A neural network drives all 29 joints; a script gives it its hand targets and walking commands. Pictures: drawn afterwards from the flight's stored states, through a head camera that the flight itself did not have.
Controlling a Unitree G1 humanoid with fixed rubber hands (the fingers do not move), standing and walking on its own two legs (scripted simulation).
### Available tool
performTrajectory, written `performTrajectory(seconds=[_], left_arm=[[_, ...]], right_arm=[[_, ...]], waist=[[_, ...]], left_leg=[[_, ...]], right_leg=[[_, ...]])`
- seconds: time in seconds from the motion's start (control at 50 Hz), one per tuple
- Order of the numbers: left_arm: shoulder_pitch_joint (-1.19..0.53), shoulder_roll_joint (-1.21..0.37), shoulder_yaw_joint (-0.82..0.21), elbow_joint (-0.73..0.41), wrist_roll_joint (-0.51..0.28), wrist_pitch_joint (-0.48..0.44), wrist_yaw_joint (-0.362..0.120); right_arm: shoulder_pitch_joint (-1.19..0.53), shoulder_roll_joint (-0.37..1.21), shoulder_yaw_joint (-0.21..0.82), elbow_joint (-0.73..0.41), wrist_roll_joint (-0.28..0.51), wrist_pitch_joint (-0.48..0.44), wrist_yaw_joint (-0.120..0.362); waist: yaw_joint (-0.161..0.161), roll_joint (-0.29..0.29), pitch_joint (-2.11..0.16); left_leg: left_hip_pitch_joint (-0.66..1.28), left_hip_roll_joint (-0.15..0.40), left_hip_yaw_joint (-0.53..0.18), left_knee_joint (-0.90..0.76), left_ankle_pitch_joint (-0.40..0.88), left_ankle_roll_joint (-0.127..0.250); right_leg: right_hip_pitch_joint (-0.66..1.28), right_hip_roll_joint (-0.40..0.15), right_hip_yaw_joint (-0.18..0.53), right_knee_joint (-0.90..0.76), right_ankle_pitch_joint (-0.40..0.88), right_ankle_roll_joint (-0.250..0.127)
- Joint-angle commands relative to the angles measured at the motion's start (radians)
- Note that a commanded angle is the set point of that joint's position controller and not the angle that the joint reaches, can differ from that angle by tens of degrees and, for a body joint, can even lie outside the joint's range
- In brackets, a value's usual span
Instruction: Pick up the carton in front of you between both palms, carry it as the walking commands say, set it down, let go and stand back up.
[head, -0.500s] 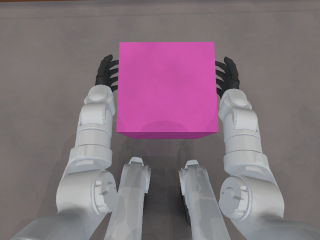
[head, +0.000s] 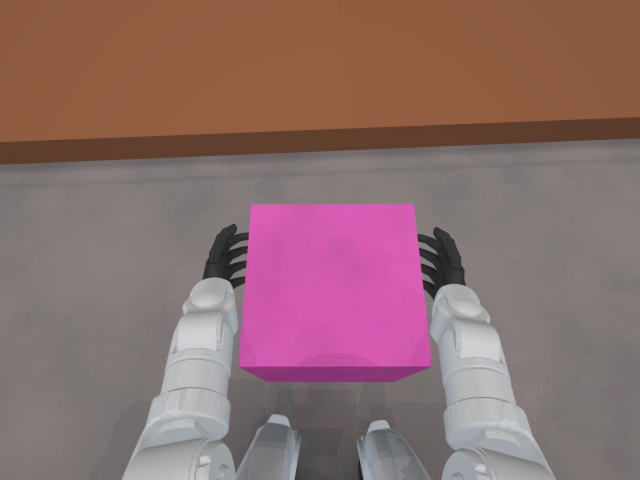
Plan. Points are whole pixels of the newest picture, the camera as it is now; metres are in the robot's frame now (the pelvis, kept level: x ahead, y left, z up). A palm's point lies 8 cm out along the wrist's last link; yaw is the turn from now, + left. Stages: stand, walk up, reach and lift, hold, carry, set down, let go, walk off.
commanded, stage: reach and lift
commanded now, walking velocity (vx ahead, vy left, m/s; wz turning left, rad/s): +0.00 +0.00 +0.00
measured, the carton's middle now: (331, 304) +0.35 +0.00 -0.11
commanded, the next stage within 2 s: hold in 1.48 s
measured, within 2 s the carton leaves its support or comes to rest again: neither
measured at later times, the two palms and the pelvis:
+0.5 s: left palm (190, 276) +0.31 +0.15 +0.10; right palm (502, 266) +0.32 -0.15 +0.11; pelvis +0.02 -0.01 +0.08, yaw +0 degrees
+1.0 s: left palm (191, 266) +0.32 +0.14 +0.11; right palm (507, 263) +0.32 -0.16 +0.11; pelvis +0.02 -0.01 +0.09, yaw +1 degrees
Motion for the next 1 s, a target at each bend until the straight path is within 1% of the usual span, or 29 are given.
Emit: performTrajectory(seconds=[0.0,0.02,0.04,0.14,0.16,0.18,0.2,0.22,0.26,0.32,0.38,0.4,0.44,0.48,0.5,0.54,0.56,0.58,0.6,0.62,0.64,0.68,0.7,0.72,0.8,0.88,0.9,0.92,0.98], left_arm=[[-0.424,-1.071,-0.629,-0.013,-0.161,-0.012,-0.242],[-0.42,-1.088,-0.656,0.002,-0.174,0.006,-0.245],[-0.342,-1.101,-0.639,-0.032,-0.165,-0.001,-0.244],[-0.302,-0.997,-0.612,-0.058,-0.11,0.035,-0.25],[-0.27,-0.998,-0.604,-0.005,-0.112,0.047,-0.251],[-0.279,-0.995,-0.612,-0.056,-0.116,0.056,-0.247],[-0.313,-1.023,-0.664,-0.107,-0.172,0.062,-0.257],[-0.254,-1.017,-0.686,-0.118,-0.163,0.079,-0.263],[-0.28,-1.023,-0.714,-0.182,-0.207,0.107,-0.262],[-0.193,-1.075,-0.693,-0.177,-0.17,0.161,-0.276],[-0.247,-1.031,-0.665,-0.162,-0.155,0.201,-0.292],[-0.278,-1.006,-0.631,-0.127,-0.139,0.226,-0.288],[-0.313,-0.998,-0.633,-0.171,-0.152,0.218,-0.299],[-0.349,-1.019,-0.633,-0.147,-0.157,0.236,-0.293],[-0.409,-1.023,-0.575,-0.176,-0.121,0.241,-0.298],[-0.427,-1.049,-0.577,-0.173,-0.158,0.247,-0.3],[-0.396,-1.071,-0.577,-0.115,-0.142,0.257,-0.293],[-0.45,-1.061,-0.587,-0.182,-0.129,0.243,-0.294],[-0.449,-1.071,-0.596,-0.137,-0.159,0.247,-0.299],[-0.361,-1.054,-0.548,-0.105,-0.135,0.257,-0.299],[-0.429,-1.037,-0.552,-0.137,-0.13,0.258,-0.296],[-0.4,-1.03,-0.564,-0.156,-0.134,0.25,-0.294],[-0.393,-1.017,-0.51,-0.113,-0.098,0.256,-0.29],[-0.417,-1.03,-0.528,-0.089,-0.111,0.256,-0.297],[-0.359,-1.034,-0.61,-0.209,-0.147,0.235,-0.299],[-0.365,-1.019,-0.616,-0.224,-0.149,0.249,-0.287],[-0.268,-1.011,-0.588,-0.182,-0.12,0.253,-0.293],[-0.333,-0.988,-0.623,-0.264,-0.149,0.25,-0.292],[-0.291,-1.009,-0.66,-0.279,-0.18,0.257,-0.281]], right_arm=[[-0.433,1.023,0.677,0.014,0.134,0.047,0.241],[-0.395,1.009,0.661,-0.025,0.131,0.037,0.242],[-0.404,0.965,0.688,-0.034,0.144,0.05,0.246],[-0.222,1.02,0.683,0.04,0.112,0.098,0.249],[-0.299,1.013,0.696,-0.017,0.141,0.099,0.253],[-0.281,0.994,0.692,0.028,0.139,0.112,0.255],[-0.257,0.995,0.678,-0.018,0.131,0.118,0.254],[-0.225,1.044,0.72,-0.043,0.146,0.124,0.251],[-0.193,1.019,0.708,-0.047,0.15,0.163,0.255],[-0.279,1.043,0.777,-0.222,0.177,0.193,0.274],[-0.218,0.996,0.696,-0.089,0.119,0.246,0.271],[-0.191,0.977,0.628,-0.051,0.096,0.261,0.278],[-0.241,0.999,0.641,-0.056,0.086,0.267,0.282],[-0.24,0.972,0.588,-0.008,0.082,0.286,0.296],[-0.33,0.989,0.614,-0.049,0.102,0.281,0.303],[-0.382,0.973,0.598,-0.056,0.094,0.281,0.316],[-0.369,0.948,0.586,-0.04,0.094,0.284,0.321],[-0.437,1.012,0.62,-0.084,0.126,0.278,0.32],[-0.451,0.992,0.611,-0.118,0.111,0.275,0.319],[-0.395,0.972,0.591,-0.02,0.104,0.292,0.315],[-0.384,0.966,0.566,-0.058,0.069,0.292,0.316],[-0.373,0.954,0.606,-0.049,0.098,0.297,0.32],[-0.431,0.999,0.599,-0.055,0.089,0.304,0.314],[-0.386,0.97,0.561,-0.043,0.067,0.304,0.305],[-0.389,1.016,0.679,-0.187,0.145,0.276,0.305],[-0.255,0.977,0.617,-0.091,0.09,0.29,0.304],[-0.331,0.975,0.658,-0.181,0.115,0.281,0.302],[-0.209,0.974,0.641,-0.114,0.103,0.297,0.305],[-0.258,0.972,0.685,-0.182,0.155,0.3,0.299]], waist=[[-0.014,0.035,-0.523],[-0.082,0.032,-0.51],[0.004,0.06,-0.516],[0.048,-0.004,-0.349],[0.012,-0.031,-0.344],[0.046,-0.002,-0.335],[-0.048,-0.041,-0.362],[0.027,-0.025,-0.38],[0.004,0.001,-0.344],[0.008,0.002,-0.251],[0.015,-0.004,-0.046],[-0.04,-0.013,0.018],[0.011,-0.034,-0.013],[-0.038,0.015,0.091],[0.03,0.054,0.115],[0.002,0.02,0.008],[-0.029,0.048,0.023],[0.025,0.053,0.029],[-0.035,0.016,-0.027],[0.048,0.011,0.012],[-0.029,-0.009,-0.002],[0.012,0.015,0.026],[0.056,-0.068,0.033],[-0.056,-0.029,0.051],[0.023,0.002,-0.111],[-0.045,-0.014,-0.089],[0.012,-0.013,-0.081],[-0.031,-0.021,-0.079],[0.003,0.023,-0.105]], left_leg=[[0.595,-0.043,0.063,-0.243,0.369,0.002],[0.566,-0.049,0.054,-0.26,0.377,-0.003],[0.631,-0.041,0.037,-0.296,0.429,-0.002],[0.632,-0.049,0.067,-0.396,0.473,0.01],[0.75,-0.028,0.046,-0.424,0.45,0.02],[0.705,-0.039,0.069,-0.431,0.441,0.015],[0.757,-0.039,0.073,-0.449,0.429,0.013],[0.757,-0.041,0.055,-0.462,0.474,0.016],[0.826,-0.032,0.053,-0.501,0.472,0.005],[0.94,-0.038,0.082,-0.562,0.434,0.006],[0.879,-0.037,0.073,-0.612,0.334,0.007],[0.928,-0.02,0.075,-0.648,0.211,0.004],[0.936,-0.018,0.06,-0.654,0.185,0.012],[0.902,-0.005,0.053,-0.689,0.127,0.02],[0.896,-0.013,0.052,-0.683,0.104,0.016],[0.899,0.005,0.062,-0.675,0.093,0.007],[0.942,0.015,0.058,-0.69,0.114,0.004],[0.963,0.003,0.072,-0.679,0.162,0.013],[0.95,0.006,0.067,-0.693,0.182,0.023],[0.861,-0.003,0.059,-0.684,0.187,0.009],[0.928,0.006,0.067,-0.689,0.204,0.007],[0.898,-0.006,0.081,-0.669,0.183,0.007],[0.912,-0.009,0.076,-0.681,0.14,0.028],[0.901,-0.008,0.084,-0.675,0.165,0.017],[0.949,-0.028,0.092,-0.659,0.336,0.013],[1.061,-0.027,0.07,-0.664,0.424,-0.003],[0.994,-0.041,0.076,-0.689,0.417,0.0],[0.981,-0.048,0.071,-0.686,0.441,-0.007],[1.055,-0.029,0.076,-0.699,0.436,-0.002]], right_leg=[[0.404,0.058,-0.079,-0.23,0.355,-0.016],[0.499,0.051,-0.054,-0.268,0.41,-0.033],[0.48,0.058,-0.067,-0.284,0.373,-0.034],[0.665,0.017,-0.019,-0.42,0.521,-0.02],[0.631,0.035,-0.043,-0.424,0.448,-0.008],[0.703,0.021,-0.029,-0.436,0.509,-0.012],[0.776,0.018,-0.017,-0.448,0.551,-0.014],[0.812,0.024,-0.029,-0.474,0.516,-0.006],[0.861,0.022,-0.035,-0.497,0.541,-0.022],[0.836,0.019,-0.036,-0.597,0.427,-0.004],[0.836,0.004,-0.024,-0.649,0.38,-0.012],[0.811,0.014,-0.035,-0.669,0.248,-0.026],[0.855,0.015,-0.052,-0.672,0.205,-0.027],[0.841,0.013,-0.044,-0.68,0.189,-0.044],[0.824,-0.004,-0.045,-0.673,0.157,-0.049],[0.905,0.011,-0.064,-0.676,0.124,-0.058],[0.879,0.011,-0.052,-0.658,0.173,-0.063],[0.858,0.007,-0.052,-0.661,0.217,-0.046],[0.898,0.026,-0.054,-0.663,0.234,-0.041],[0.951,0.015,-0.067,-0.678,0.23,-0.05],[0.899,0.024,-0.071,-0.667,0.263,-0.038],[0.956,0.005,-0.066,-0.676,0.237,-0.043],[0.917,0.015,-0.069,-0.683,0.17,-0.021],[0.916,0.017,-0.06,-0.687,0.236,-0.038],[1.029,0.014,-0.065,-0.66,0.412,-0.015],[0.93,0.029,-0.08,-0.692,0.443,-0.029],[0.986,0.036,-0.068,-0.687,0.477,-0.01],[1.026,0.019,-0.062,-0.697,0.525,-0.02],[1.043,0.019,-0.069,-0.693,0.507,-0.022]])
